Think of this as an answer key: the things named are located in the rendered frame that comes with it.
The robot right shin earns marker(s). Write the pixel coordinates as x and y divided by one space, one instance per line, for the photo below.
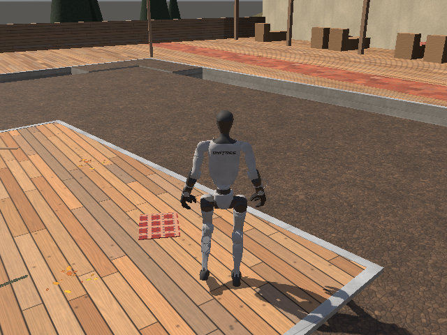
237 255

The left robot upper arm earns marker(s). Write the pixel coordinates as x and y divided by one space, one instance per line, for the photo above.
198 158

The robot right hand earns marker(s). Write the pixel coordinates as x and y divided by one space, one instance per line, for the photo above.
256 197

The left robot forearm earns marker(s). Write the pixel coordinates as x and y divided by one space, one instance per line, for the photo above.
188 187

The robot left hand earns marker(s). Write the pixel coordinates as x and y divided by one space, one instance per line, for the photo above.
188 199

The right robot forearm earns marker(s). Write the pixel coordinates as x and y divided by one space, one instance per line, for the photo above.
258 184

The right robot upper arm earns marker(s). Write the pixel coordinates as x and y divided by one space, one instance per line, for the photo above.
246 148

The robot left thigh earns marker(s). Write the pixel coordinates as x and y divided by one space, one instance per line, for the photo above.
207 208

